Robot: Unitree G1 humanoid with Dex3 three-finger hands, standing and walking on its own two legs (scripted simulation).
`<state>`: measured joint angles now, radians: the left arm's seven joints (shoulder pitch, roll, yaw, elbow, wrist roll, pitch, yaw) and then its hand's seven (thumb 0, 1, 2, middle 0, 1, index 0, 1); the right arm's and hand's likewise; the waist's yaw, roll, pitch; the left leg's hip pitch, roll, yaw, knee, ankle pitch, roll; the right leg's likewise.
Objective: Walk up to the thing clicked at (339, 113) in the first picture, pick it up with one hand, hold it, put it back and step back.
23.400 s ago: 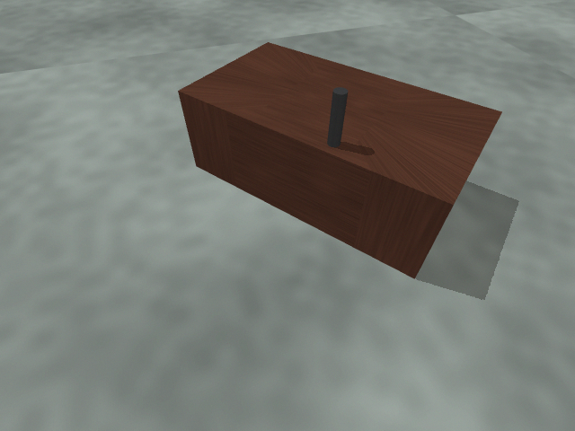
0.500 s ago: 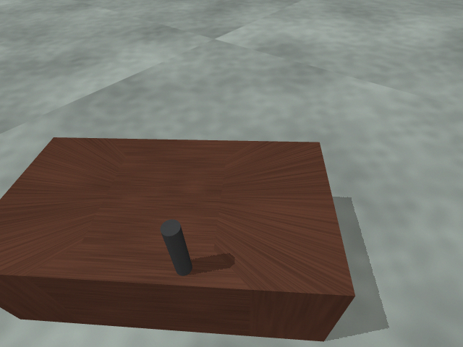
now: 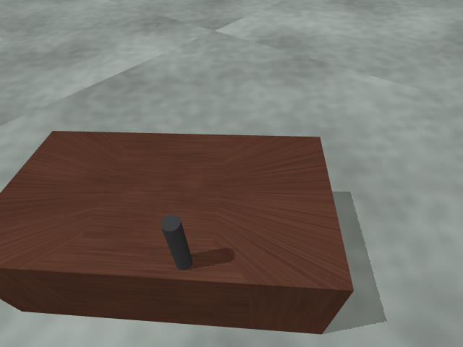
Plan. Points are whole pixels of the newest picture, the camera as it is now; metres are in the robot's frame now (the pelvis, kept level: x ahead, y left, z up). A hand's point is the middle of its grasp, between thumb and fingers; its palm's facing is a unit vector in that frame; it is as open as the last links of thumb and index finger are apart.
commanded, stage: home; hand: left
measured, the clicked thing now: (178, 244) +0.44 +0.18 -0.22
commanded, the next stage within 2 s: stand in 0.54 s
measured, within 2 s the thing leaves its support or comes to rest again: neither
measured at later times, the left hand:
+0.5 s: hand out of the picture +0.09 +0.25 -0.15, palm faces -0.02 -0.93 -0.36, open 17.5 cm
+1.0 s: hand out of the picture +0.10 +0.26 -0.15, palm faces -0.02 -0.94 -0.35, open 11.6 cm
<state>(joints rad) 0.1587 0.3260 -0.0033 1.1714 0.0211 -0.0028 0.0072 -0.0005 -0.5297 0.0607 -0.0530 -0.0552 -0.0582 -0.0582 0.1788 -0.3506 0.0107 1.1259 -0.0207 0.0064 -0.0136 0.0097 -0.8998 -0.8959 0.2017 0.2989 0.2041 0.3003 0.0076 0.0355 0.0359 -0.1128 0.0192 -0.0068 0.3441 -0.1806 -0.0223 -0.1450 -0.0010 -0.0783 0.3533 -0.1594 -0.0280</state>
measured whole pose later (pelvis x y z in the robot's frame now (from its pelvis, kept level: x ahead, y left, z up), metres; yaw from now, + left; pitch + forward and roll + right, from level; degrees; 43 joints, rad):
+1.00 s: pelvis +0.02 +0.01 +0.00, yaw -1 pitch -2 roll +0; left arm 0.10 0.33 0.01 1.17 0.01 -0.01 0.00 0.00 0.21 0.70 -0.19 -0.28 -0.19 -0.28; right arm 0.13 -0.36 0.01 1.14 -0.01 -0.01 -0.01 0.01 -0.90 -0.89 0.20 0.30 0.20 0.30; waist 0.00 0.02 0.04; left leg -0.06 0.02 0.01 0.28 -0.19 -0.02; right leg -0.10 0.00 -0.06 0.31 -0.17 -0.02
